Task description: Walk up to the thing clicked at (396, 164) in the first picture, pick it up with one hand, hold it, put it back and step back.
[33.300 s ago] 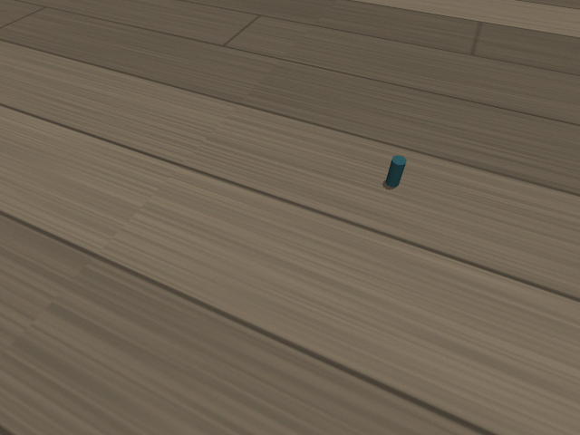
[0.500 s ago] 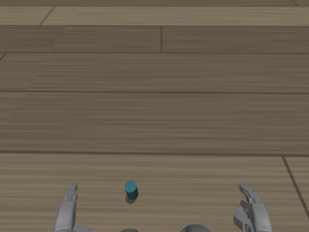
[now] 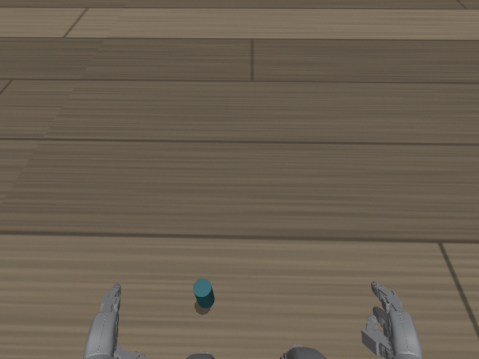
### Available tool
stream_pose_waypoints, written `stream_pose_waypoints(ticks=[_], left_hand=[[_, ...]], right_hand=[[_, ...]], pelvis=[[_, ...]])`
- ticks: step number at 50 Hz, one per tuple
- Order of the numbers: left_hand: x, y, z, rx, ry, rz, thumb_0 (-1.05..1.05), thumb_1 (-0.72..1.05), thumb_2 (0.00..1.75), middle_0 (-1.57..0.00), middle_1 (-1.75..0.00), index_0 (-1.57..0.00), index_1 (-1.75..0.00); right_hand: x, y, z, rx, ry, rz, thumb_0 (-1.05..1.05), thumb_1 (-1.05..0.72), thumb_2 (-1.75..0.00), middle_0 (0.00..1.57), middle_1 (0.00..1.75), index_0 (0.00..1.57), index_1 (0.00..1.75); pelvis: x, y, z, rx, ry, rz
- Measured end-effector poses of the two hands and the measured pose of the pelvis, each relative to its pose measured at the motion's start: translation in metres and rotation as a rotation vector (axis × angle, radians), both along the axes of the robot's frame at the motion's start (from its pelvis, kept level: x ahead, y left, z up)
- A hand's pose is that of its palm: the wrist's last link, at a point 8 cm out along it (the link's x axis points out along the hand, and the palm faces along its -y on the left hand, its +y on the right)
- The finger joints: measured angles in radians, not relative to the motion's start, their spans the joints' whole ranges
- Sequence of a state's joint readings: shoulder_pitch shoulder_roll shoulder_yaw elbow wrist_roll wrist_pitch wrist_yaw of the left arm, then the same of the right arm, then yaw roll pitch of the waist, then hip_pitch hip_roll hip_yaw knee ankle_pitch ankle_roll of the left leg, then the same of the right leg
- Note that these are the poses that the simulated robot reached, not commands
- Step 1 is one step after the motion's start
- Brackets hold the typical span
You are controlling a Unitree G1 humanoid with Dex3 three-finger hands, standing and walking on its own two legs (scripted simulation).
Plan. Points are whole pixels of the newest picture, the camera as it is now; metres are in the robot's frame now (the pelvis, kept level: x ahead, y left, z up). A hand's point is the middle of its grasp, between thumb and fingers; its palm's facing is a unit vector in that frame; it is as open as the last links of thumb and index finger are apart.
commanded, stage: home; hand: left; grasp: from the side
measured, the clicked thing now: (204, 293) +0.41 +0.15 -0.65
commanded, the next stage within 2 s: stand in 0.42 s
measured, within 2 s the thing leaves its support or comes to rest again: neither
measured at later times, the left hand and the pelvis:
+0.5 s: hand (141, 331) +0.18 +0.18 -0.06, palm faces +0.10 -0.96 -0.28, open 17.5 cm; pelvis +0.01 +0.00 +0.00, yaw +0 degrees
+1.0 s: hand (136, 344) +0.16 +0.19 -0.08, palm faces +0.00 -0.95 -0.32, open 8.9 cm; pelvis +0.00 +0.00 +0.01, yaw +0 degrees
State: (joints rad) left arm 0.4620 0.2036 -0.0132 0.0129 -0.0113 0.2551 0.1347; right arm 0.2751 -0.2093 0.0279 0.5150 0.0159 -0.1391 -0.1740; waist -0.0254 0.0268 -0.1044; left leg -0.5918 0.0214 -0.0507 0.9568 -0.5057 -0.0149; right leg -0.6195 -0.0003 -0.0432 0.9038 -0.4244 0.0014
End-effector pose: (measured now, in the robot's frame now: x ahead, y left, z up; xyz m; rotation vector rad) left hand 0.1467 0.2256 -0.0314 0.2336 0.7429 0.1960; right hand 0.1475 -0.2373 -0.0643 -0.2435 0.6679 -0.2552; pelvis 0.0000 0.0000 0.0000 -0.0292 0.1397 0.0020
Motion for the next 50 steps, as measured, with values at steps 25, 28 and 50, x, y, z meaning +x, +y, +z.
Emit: stream_pose_waypoints(ticks=[25,28,50], left_hand=[[0.01,0.004,0.0,-0.003,0.004,0.005,-0.01,-0.56,0.05,-0.06,-0.05,-0.05,-0.06],[0.01,0.004,0.0,-0.003,0.001,0.004,-0.01,-0.56,0.05,-0.06,-0.05,-0.05,-0.06],[0.001,0.015,-0.02,0.042,0.039,-0.087,0.0,0.61,0.84,-0.21,-0.29,-0.2,-0.3]], right_hand=[[0.011,0.003,0.0,-0.002,0.008,0.0,0.01,-0.9,-0.9,0.21,0.3,0.21,0.3],[0.011,0.003,0.0,-0.001,0.006,0.0,0.01,-0.9,-0.9,0.21,0.3,0.21,0.3],[-0.006,-0.003,-0.014,-0.045,0.179,0.129,0.01,-0.9,-0.89,0.21,0.3,0.21,0.3]], pelvis=[[0.011,0.003,0.0,-0.003,0.007,0.0],[0.011,0.003,0.0,-0.003,0.006,0.001],[-0.004,0.002,0.005,0.018,-0.061,-0.003]])
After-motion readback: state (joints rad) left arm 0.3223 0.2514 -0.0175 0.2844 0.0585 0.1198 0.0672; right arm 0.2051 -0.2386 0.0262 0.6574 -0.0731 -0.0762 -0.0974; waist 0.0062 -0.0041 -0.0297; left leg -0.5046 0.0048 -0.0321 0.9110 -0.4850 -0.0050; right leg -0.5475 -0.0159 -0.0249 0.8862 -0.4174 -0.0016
